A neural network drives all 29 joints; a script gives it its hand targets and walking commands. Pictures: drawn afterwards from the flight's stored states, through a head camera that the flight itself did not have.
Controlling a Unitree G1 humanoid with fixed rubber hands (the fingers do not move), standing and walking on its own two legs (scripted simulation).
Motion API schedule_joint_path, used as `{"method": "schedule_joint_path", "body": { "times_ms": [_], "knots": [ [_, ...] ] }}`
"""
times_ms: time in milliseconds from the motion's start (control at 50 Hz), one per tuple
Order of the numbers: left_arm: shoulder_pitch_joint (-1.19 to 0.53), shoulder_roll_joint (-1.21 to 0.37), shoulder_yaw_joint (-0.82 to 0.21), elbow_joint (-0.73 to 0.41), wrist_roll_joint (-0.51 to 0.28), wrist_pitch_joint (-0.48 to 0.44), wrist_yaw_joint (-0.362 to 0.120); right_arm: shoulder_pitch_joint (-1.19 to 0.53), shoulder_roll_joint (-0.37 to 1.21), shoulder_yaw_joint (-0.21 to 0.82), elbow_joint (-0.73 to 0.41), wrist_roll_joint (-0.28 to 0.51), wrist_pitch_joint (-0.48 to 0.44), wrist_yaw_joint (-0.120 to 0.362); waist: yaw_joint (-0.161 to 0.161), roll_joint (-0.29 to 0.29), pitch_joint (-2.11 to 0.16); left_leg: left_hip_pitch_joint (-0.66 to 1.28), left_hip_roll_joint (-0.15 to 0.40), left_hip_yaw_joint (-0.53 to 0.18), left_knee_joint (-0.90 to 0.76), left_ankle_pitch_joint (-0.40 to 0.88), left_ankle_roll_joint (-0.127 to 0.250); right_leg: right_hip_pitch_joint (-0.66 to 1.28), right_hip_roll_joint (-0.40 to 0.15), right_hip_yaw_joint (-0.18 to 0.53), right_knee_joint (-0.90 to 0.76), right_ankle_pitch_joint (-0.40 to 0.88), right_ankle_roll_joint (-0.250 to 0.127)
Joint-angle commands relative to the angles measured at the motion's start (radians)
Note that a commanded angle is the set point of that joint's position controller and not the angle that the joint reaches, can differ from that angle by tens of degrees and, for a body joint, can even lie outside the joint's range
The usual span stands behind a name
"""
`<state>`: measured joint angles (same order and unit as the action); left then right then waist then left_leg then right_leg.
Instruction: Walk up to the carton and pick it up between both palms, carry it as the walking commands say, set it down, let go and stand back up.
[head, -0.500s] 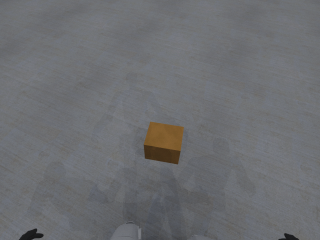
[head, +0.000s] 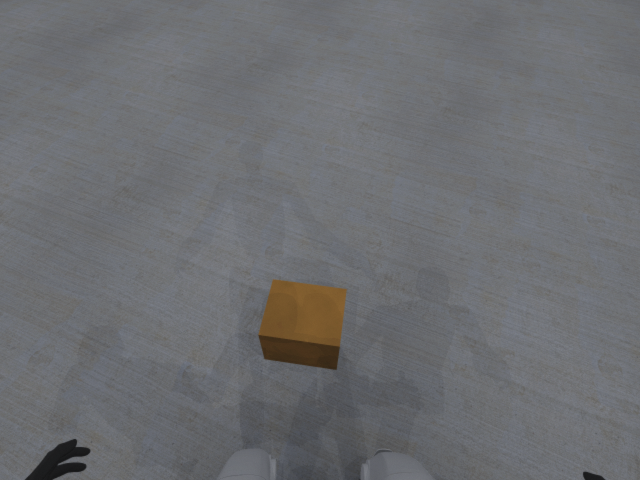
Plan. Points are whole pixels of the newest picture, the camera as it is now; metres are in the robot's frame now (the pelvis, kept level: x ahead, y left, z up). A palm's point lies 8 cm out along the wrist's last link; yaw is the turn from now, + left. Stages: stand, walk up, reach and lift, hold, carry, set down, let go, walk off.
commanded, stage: walk up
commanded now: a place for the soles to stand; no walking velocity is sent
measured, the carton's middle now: (304, 324) +0.62 +0.03 -0.65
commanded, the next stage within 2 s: none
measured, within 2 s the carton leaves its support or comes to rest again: neither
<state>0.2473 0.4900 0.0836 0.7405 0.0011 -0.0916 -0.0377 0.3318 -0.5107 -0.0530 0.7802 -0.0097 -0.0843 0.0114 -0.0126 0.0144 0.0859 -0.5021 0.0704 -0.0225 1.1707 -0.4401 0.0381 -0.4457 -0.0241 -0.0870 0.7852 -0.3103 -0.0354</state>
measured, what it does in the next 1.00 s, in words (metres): walks ahead: left foot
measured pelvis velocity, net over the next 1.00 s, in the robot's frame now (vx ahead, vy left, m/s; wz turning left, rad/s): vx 0.10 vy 0.02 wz -0.04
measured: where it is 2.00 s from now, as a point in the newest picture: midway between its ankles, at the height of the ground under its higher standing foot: (282, 476)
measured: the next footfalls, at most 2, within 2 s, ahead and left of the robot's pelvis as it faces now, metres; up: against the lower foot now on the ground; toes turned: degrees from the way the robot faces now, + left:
left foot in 0.18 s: +0.18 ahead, +0.13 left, +0.00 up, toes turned +5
left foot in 1.36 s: +0.27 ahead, +0.20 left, +0.00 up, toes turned -8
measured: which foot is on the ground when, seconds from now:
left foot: up 0.00-0.16, down 0.18-1.00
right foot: down 0.00-1.00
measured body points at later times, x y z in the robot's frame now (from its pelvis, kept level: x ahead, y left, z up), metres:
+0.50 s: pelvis +0.09 +0.02 +0.01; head +0.11 +0.03 +0.46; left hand +0.18 +0.35 -0.10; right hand +0.23 -0.31 -0.08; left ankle +0.14 +0.13 -0.70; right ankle +0.08 -0.12 -0.70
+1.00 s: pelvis +0.10 +0.02 +0.02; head +0.13 +0.02 +0.47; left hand +0.22 +0.34 -0.09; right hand +0.22 -0.31 -0.08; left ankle +0.14 +0.13 -0.70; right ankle +0.08 -0.12 -0.70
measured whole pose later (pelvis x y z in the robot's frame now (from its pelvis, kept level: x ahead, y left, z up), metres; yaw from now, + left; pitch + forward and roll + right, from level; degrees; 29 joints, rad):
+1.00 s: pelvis +0.10 +0.02 +0.02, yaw -2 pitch -2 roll +0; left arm 0.10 0.44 -0.01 1.03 0.01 -0.05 0.02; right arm 0.02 -0.42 -0.01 1.06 0.00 -0.01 0.02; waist 0.00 -0.01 0.08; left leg -0.29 0.05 0.12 0.61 -0.28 0.02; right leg -0.22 -0.02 0.02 0.61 -0.36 0.02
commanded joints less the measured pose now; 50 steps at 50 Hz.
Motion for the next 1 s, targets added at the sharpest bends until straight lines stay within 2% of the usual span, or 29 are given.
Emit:
{"method": "schedule_joint_path", "body": {
  "times_ms": [0,40,80,100,140,160,180,200,220,240,260,280,300,320,340,360,400,440,460,480,540,560,600,720,760,820,880,960,980],
  "knots": [
    [0.059,0.247,0.068,-0.051,0.001,-0.007,0.013,0.076,-0.167,-0.053,-0.034,0.001,-0.011,0.010,0.030,-0.165,-0.053,-0.144,0.045,0.007,-0.151,-0.008,-0.022,0.145,-0.275,0.340,-0.390,0.025,-0.224],
    [0.065,0.249,0.053,-0.051,0.009,-0.007,0.014,0.047,-0.136,-0.056,-0.039,-0.002,0.001,0.014,0.032,-0.213,-0.056,-0.042,0.030,0.044,-0.233,0.013,-0.023,0.081,-0.258,0.280,-0.356,0.169,-0.224],
    [0.024,0.239,0.033,-0.059,0.001,0.001,0.020,0.018,-0.117,-0.054,-0.038,0.004,0.005,0.006,0.025,-0.224,-0.080,0.095,-0.006,0.100,-0.309,0.106,-0.019,0.017,-0.239,0.229,-0.298,0.338,-0.195],
    [0.004,0.225,0.023,-0.053,0.000,0.005,0.023,0.040,-0.103,-0.054,-0.022,0.003,0.006,-0.001,-0.002,-0.181,-0.098,0.171,-0.023,0.120,-0.364,0.171,-0.010,-0.021,-0.229,0.198,-0.248,0.376,-0.176],
    [-0.004,0.181,-0.004,-0.048,-0.006,0.013,0.028,0.048,-0.125,-0.058,-0.006,-0.005,0.004,-0.013,-0.032,-0.119,-0.114,0.291,-0.053,0.100,-0.501,0.227,0.026,-0.079,-0.180,0.152,-0.105,0.253,-0.100],
    [0.015,0.140,-0.020,-0.052,-0.009,0.014,0.034,0.056,-0.174,-0.069,-0.002,-0.022,0.002,-0.020,-0.038,0.024,-0.138,0.321,0.042,-0.060,-0.600,0.253,0.062,-0.100,-0.146,0.097,0.032,0.166,-0.048],
    [0.058,0.108,-0.032,-0.050,-0.016,0.021,0.037,-0.004,-0.237,-0.077,-0.034,-0.016,-0.001,-0.022,-0.006,0.182,-0.168,0.313,0.246,-0.403,-0.715,0.171,0.172,-0.158,-0.025,0.033,0.152,-0.038,0.018],
    [0.055,0.159,-0.012,-0.009,-0.013,0.033,0.050,-0.048,-0.244,-0.078,-0.031,-0.001,0.007,-0.014,-0.008,0.142,-0.164,0.279,0.296,-0.428,-0.723,0.169,0.243,-0.092,-0.024,0.060,0.148,-0.244,0.018],
    [0.047,0.170,-0.015,0.006,-0.012,0.033,0.056,-0.079,-0.231,-0.068,-0.029,0.000,0.012,-0.011,0.004,0.102,-0.143,0.240,0.285,-0.403,-0.709,0.182,0.241,-0.087,-0.027,0.069,0.121,-0.271,0.012],
    [0.053,0.166,-0.011,0.027,-0.005,0.032,0.059,-0.104,-0.216,-0.061,-0.024,0.002,0.018,-0.011,0.019,0.086,-0.126,0.203,0.250,-0.352,-0.682,0.165,0.213,-0.046,-0.029,0.065,0.046,-0.229,0.001],
    [0.076,0.155,-0.013,0.048,0.001,0.026,0.061,-0.154,-0.197,-0.054,-0.019,0.006,0.024,-0.010,0.033,0.095,-0.116,0.124,0.208,-0.268,-0.665,0.143,0.164,0.046,-0.029,0.062,-0.050,-0.128,-0.008],
    [0.088,0.167,-0.011,0.074,0.006,0.018,0.061,-0.191,-0.169,-0.041,-0.009,0.005,0.031,-0.005,0.050,0.100,-0.093,0.025,0.153,-0.184,-0.640,0.082,0.106,0.120,-0.038,0.099,-0.127,-0.100,-0.021],
    [0.056,0.197,-0.004,0.076,0.018,0.011,0.060,-0.205,-0.133,-0.026,0.002,0.008,0.036,-0.001,0.041,0.020,-0.077,0.020,0.094,-0.120,-0.563,0.045,0.057,0.080,-0.095,0.220,-0.221,-0.173,-0.048],
    [-0.002,0.213,-0.006,0.075,0.014,0.006,0.058,-0.191,-0.126,-0.027,0.018,0.005,0.035,0.000,0.012,-0.029,-0.047,0.048,0.041,-0.062,-0.533,0.055,0.029,0.041,-0.122,0.286,-0.244,-0.156,-0.071],
    [-0.040,0.215,-0.011,0.074,0.011,0.003,0.056,-0.191,-0.130,-0.029,0.033,0.004,0.033,0.000,-0.005,-0.037,-0.039,0.092,0.025,-0.043,-0.519,0.072,0.022,0.014,-0.131,0.285,-0.247,-0.096,-0.079],
    [-0.042,0.201,-0.018,0.081,0.005,0.001,0.055,-0.202,-0.131,-0.031,0.050,0.004,0.031,0.001,-0.007,-0.010,-0.076,0.166,0.032,-0.036,-0.525,0.121,0.026,0.006,-0.122,0.251,-0.228,-0.025,-0.065],
    [-0.046,0.177,-0.030,0.112,-0.002,0.003,0.055,-0.212,-0.142,-0.032,0.069,0.004,0.028,-0.001,0.001,0.042,-0.135,0.222,0.077,-0.078,-0.569,0.234,0.060,0.050,-0.058,0.155,-0.141,0.102,-0.033],
    [-0.032,0.158,-0.036,0.139,-0.003,0.007,0.059,-0.242,-0.142,-0.023,0.082,0.007,0.029,0.000,0.026,0.055,-0.168,0.202,0.119,-0.112,-0.601,0.316,0.082,0.127,-0.044,0.119,-0.126,0.110,-0.016],
    [-0.020,0.154,-0.038,0.152,-0.006,0.009,0.060,-0.272,-0.134,-0.016,0.086,0.011,0.030,-0.001,0.038,0.049,-0.169,0.199,0.114,-0.092,-0.586,0.354,0.075,0.147,-0.054,0.134,-0.145,0.132,-0.016],
    [-0.037,0.160,-0.035,0.156,-0.003,0.010,0.060,-0.283,-0.132,-0.014,0.094,0.013,0.031,-0.002,0.036,0.020,-0.148,0.186,0.096,-0.076,-0.568,0.376,0.066,0.156,-0.062,0.144,-0.164,0.165,-0.021],
    [-0.083,0.168,-0.035,0.168,-0.004,0.011,0.062,-0.288,-0.123,-0.016,0.122,0.016,0.036,-0.003,0.019,0.013,-0.142,0.227,0.072,-0.027,-0.565,0.391,0.049,0.148,-0.079,0.165,-0.166,0.248,-0.036],
    [-0.085,0.169,-0.040,0.173,-0.007,0.011,0.063,-0.299,-0.127,-0.015,0.131,0.015,0.039,-0.002,0.020,0.030,-0.151,0.235,0.077,-0.026,-0.568,0.383,0.052,0.149,-0.073,0.160,-0.167,0.240,-0.034],
    [-0.096,0.161,-0.043,0.183,-0.002,0.017,0.064,-0.313,-0.122,-0.012,0.144,0.015,0.041,-0.002,0.019,-0.008,-0.157,0.245,0.089,-0.038,-0.582,0.377,0.059,0.162,-0.070,0.151,-0.174,0.234,-0.024],
    [-0.142,0.162,-0.044,0.207,0.004,0.025,0.063,-0.356,-0.114,-0.011,0.173,0.012,0.053,0.002,0.015,-0.014,-0.132,0.252,0.075,-0.014,-0.627,0.260,0.047,0.162,-0.074,0.182,-0.228,0.159,-0.026],
    [-0.149,0.166,-0.045,0.223,0.005,0.027,0.064,-0.367,-0.115,-0.007,0.184,0.011,0.054,0.003,0.017,-0.006,-0.117,0.266,0.079,-0.016,-0.645,0.267,0.044,0.160,-0.069,0.175,-0.242,0.155,-0.019],
    [-0.155,0.161,-0.045,0.230,0.004,0.030,0.063,-0.374,-0.114,-0.002,0.206,0.011,0.055,0.004,0.020,-0.037,-0.131,0.294,0.080,-0.007,-0.661,0.278,0.045,0.183,-0.076,0.180,-0.262,0.173,-0.016],
    [-0.175,0.158,-0.048,0.239,0.005,0.033,0.062,-0.388,-0.112,-0.005,0.216,0.011,0.060,0.005,0.018,-0.022,-0.114,0.305,0.071,0.006,-0.676,0.238,0.037,0.164,-0.079,0.187,-0.296,0.147,-0.015],
    [-0.184,0.150,-0.050,0.249,0.005,0.036,0.060,-0.371,-0.107,-0.002,0.233,0.007,0.061,0.004,0.013,-0.012,-0.115,0.325,0.070,0.012,-0.692,0.247,0.035,0.166,-0.074,0.184,-0.293,0.161,-0.017],
    [-0.181,0.149,-0.050,0.251,0.007,0.036,0.061,-0.384,-0.107,0.000,0.234,0.006,0.061,0.004,0.015,-0.033,-0.114,0.338,0.073,0.011,-0.690,0.265,0.034,0.161,-0.076,0.186,-0.307,0.181,-0.012]
  ]
}}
